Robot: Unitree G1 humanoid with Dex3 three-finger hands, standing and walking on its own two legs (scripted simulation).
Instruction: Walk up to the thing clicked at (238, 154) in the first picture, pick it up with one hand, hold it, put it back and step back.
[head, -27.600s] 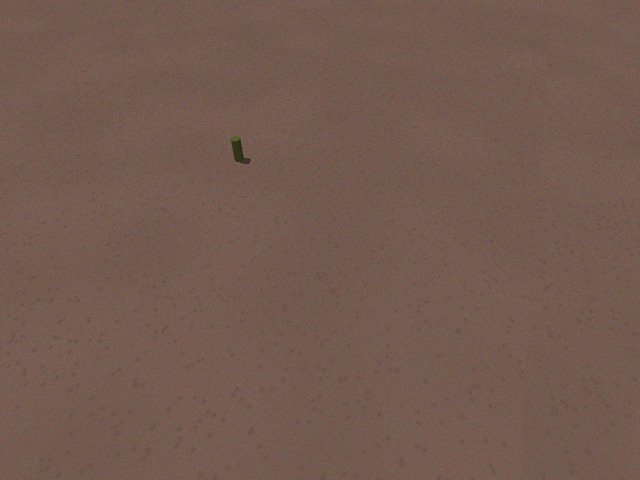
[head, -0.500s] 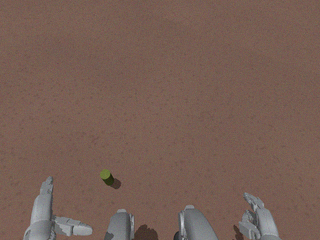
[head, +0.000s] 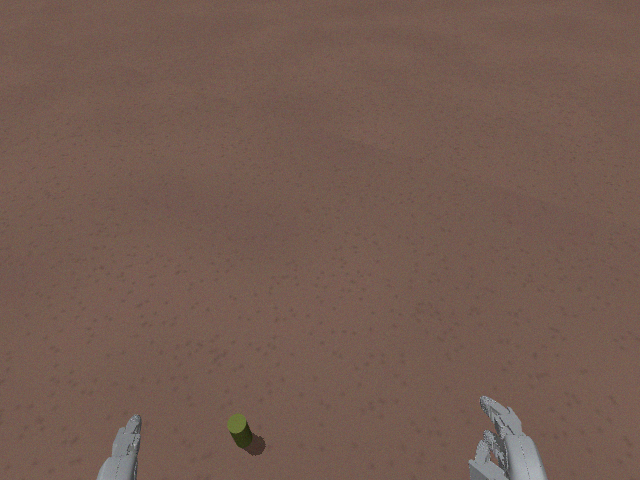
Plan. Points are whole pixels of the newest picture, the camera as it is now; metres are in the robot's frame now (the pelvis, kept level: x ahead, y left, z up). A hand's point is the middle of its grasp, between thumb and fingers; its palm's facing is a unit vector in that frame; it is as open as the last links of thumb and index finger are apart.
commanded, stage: home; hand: left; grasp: from the side
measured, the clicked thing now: (240, 431) +0.41 +0.22 -0.65
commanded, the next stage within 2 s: stand in 1.52 s
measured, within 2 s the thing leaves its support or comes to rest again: neither
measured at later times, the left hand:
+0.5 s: hand out of the picture +0.16 +0.17 -0.05, palm faces +0.10 -0.95 -0.29, open 17.5 cm
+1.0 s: hand out of the picture +0.16 +0.17 -0.05, palm faces +0.11 -0.95 -0.28, open 17.4 cm
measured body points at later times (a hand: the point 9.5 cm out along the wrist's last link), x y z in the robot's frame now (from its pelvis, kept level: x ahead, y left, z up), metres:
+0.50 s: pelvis +0.00 -0.01 +0.00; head +0.02 -0.01 +0.45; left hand +0.15 +0.22 -0.03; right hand +0.15 -0.25 -0.07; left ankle +0.00 +0.12 -0.68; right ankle +0.01 -0.13 -0.68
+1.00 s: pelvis -0.01 -0.01 +0.01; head +0.02 -0.01 +0.45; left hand +0.15 +0.22 -0.03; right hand +0.16 -0.25 -0.07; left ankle +0.00 +0.12 -0.68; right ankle +0.01 -0.13 -0.68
